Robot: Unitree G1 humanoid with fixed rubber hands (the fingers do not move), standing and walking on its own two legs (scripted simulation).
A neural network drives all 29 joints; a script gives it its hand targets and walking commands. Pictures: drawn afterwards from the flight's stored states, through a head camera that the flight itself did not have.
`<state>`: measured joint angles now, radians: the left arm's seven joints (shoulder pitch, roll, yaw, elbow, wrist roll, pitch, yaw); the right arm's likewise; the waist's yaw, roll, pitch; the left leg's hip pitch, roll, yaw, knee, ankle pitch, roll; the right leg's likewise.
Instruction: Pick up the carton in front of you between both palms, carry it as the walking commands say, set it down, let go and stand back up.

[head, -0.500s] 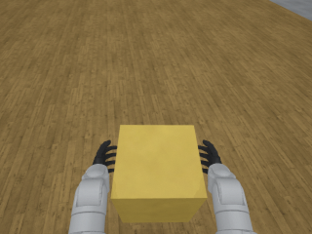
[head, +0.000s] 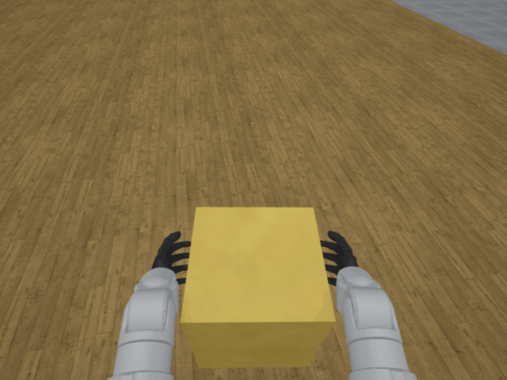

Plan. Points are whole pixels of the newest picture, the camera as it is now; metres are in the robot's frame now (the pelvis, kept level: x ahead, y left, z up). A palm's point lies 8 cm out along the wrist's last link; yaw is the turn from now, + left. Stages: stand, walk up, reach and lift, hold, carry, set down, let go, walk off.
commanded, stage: carry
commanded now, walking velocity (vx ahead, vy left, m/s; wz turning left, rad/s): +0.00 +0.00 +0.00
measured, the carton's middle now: (254, 290) +0.30 +0.00 -0.05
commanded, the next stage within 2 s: hold in 1.00 s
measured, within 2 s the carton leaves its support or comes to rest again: neither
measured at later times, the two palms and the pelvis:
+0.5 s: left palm (166, 289) +0.26 +0.14 +0.04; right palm (355, 287) +0.26 -0.16 +0.04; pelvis -0.02 -0.01 +0.00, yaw +0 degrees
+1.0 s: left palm (172, 292) +0.26 +0.13 +0.04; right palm (361, 291) +0.26 -0.17 +0.04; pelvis -0.03 -0.02 +0.00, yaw +0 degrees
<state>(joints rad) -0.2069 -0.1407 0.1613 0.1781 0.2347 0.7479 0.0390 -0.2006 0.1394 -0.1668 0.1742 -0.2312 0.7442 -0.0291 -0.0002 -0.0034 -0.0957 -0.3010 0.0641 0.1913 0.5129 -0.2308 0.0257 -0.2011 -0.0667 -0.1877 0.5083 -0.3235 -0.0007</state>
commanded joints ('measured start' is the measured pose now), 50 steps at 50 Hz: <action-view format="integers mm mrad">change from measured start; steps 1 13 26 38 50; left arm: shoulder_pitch -492 -492 -487 -485 -483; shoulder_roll -920 -919 -913 -911 -910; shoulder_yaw -572 -579 -578 -578 -578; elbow -93 -107 -109 -111 -112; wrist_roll -263 -269 -268 -270 -269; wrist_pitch -49 -49 -47 -47 -48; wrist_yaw -237 -236 -235 -234 -234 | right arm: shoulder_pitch -502 -501 -497 -495 -494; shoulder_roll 896 895 891 890 890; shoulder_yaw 569 577 577 579 581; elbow -97 -111 -112 -114 -116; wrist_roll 258 262 261 261 261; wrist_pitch -52 -51 -49 -49 -49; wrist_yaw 232 231 230 228 228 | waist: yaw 0 -1 -1 0 0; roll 5 5 5 3 2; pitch -251 -260 -263 -267 -268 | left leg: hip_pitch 132 123 114 110 107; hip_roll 113 113 114 114 113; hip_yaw -115 -117 -117 -116 -114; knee -64 -69 -66 -61 -59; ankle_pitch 247 213 202 198 191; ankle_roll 2 -2 -6 -9 -12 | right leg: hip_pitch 26 8 -4 -11 -14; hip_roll -105 -105 -106 -107 -107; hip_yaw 97 105 110 114 117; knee -83 -88 -86 -83 -83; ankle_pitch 203 179 184 195 204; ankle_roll -11 -19 -25 -29 -33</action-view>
